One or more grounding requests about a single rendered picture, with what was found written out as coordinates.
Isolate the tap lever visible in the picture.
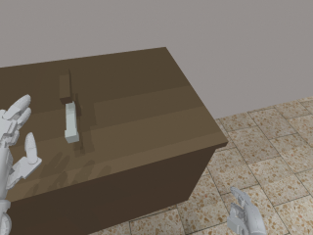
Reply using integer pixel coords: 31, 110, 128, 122
65, 101, 79, 143

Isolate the robot right hand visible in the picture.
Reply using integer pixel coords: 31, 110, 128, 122
227, 186, 267, 235

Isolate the robot left hand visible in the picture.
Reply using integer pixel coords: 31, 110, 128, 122
0, 94, 42, 200

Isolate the counter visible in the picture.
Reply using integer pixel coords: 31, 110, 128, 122
0, 47, 229, 235

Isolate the robot left forearm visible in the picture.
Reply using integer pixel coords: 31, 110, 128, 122
0, 200, 12, 235

